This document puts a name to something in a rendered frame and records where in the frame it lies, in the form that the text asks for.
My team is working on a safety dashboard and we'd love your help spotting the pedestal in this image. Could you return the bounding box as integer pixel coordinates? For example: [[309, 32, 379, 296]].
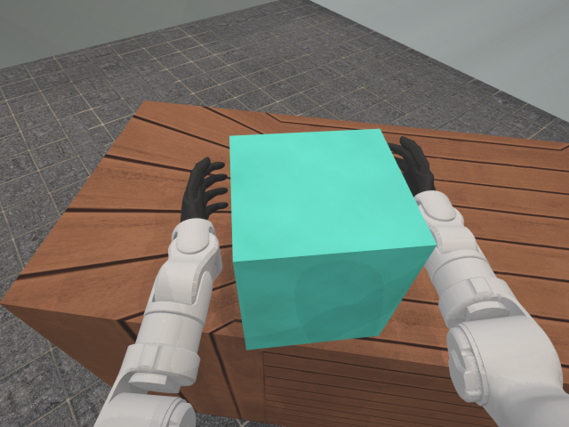
[[0, 101, 569, 427]]

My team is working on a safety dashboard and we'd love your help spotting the robot right forearm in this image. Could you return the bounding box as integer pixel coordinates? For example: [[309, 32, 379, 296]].
[[414, 190, 563, 388]]

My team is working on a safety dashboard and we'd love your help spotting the right robot hand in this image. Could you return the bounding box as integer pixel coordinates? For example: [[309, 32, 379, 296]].
[[388, 136, 436, 197]]

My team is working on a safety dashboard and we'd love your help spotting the carton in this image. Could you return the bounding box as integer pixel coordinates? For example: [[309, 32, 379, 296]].
[[229, 129, 437, 350]]

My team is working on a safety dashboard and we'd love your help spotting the robot left forearm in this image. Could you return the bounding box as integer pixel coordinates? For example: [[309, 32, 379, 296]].
[[93, 218, 222, 427]]

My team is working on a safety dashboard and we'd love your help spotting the robot left upper arm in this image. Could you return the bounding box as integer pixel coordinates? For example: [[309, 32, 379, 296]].
[[96, 392, 196, 427]]

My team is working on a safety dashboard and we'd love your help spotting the left robot hand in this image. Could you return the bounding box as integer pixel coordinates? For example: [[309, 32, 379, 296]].
[[180, 157, 228, 222]]

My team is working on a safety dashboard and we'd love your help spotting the robot right upper arm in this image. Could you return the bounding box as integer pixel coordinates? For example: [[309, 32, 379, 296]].
[[446, 315, 569, 427]]

